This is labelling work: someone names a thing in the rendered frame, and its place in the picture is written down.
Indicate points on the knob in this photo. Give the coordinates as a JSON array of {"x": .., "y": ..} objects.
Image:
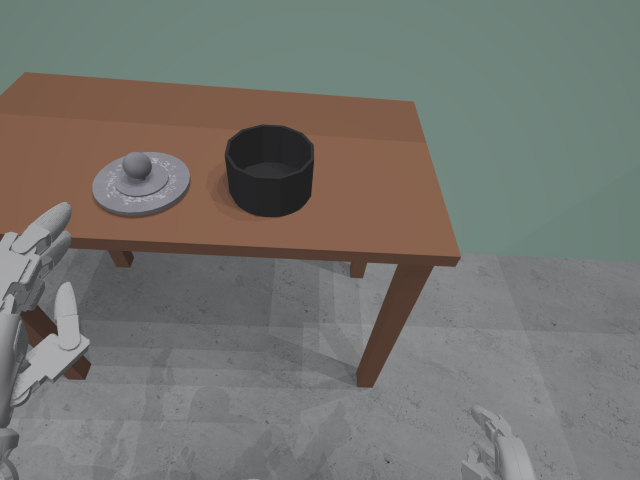
[{"x": 137, "y": 165}]

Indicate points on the robot left hand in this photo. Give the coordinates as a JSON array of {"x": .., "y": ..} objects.
[{"x": 24, "y": 262}]

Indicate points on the robot left forearm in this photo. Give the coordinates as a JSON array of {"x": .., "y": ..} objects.
[{"x": 8, "y": 441}]

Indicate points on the robot right hand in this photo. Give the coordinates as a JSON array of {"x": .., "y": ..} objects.
[{"x": 509, "y": 461}]

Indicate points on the pot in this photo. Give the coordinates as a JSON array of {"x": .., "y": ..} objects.
[{"x": 270, "y": 170}]

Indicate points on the lid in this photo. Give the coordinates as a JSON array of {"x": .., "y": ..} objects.
[{"x": 119, "y": 193}]

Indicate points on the table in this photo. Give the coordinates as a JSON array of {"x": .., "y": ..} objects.
[{"x": 375, "y": 195}]

